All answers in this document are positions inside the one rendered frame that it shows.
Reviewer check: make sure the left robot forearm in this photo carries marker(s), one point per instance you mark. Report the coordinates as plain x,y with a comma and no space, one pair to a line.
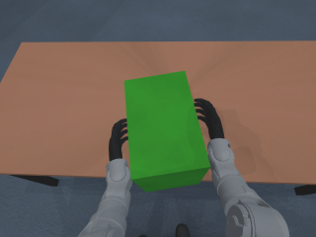
114,205

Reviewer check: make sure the right robot forearm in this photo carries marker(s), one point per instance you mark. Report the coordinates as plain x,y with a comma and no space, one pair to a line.
228,182

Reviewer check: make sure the robot left hand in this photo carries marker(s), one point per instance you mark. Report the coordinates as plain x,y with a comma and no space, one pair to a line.
116,140

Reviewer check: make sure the table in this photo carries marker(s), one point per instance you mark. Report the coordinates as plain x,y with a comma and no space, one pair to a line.
59,101

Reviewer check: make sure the carton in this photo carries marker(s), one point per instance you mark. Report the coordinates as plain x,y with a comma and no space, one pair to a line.
165,143

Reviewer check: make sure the right robot foot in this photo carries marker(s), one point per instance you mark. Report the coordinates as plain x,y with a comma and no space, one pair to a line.
182,231

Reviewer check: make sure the robot right upper arm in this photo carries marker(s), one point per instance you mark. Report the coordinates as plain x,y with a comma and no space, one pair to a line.
251,220

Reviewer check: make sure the robot right hand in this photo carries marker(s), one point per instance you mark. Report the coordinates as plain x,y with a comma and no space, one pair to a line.
211,118

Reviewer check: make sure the robot left upper arm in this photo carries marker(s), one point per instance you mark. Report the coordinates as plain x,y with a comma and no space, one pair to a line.
106,232

